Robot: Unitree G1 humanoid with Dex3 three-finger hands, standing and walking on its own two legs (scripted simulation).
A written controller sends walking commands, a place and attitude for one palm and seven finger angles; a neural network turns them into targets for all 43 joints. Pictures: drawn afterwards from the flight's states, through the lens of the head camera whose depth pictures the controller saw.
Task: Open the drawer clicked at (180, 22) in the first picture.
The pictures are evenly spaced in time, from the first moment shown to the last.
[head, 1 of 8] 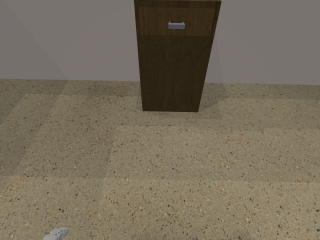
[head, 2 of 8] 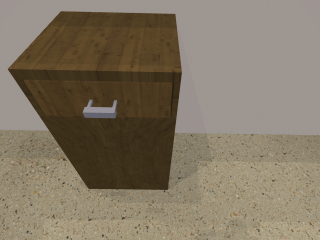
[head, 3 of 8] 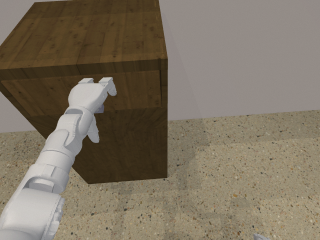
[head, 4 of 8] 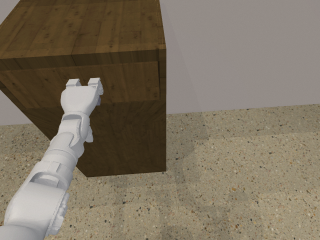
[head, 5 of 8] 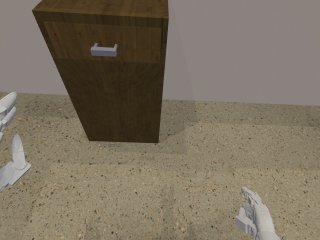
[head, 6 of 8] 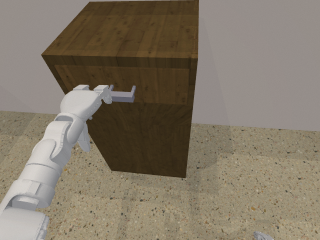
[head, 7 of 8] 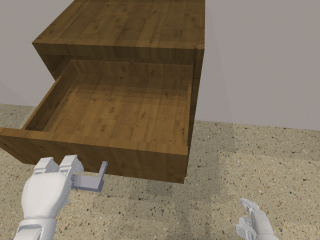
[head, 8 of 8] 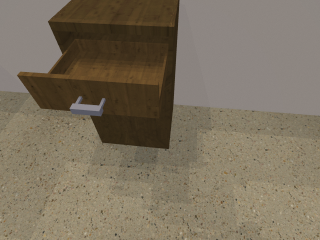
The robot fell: no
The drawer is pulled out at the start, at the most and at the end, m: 0.00 0.30 0.30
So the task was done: yes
